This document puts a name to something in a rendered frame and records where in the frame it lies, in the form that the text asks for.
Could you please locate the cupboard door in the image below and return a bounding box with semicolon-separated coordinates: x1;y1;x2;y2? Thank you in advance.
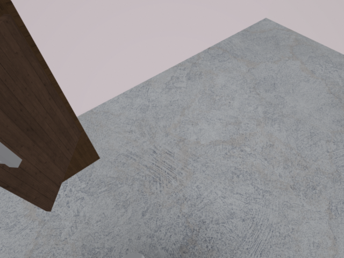
0;14;81;212

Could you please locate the handle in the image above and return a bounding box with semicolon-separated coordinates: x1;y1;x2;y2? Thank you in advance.
0;142;22;168

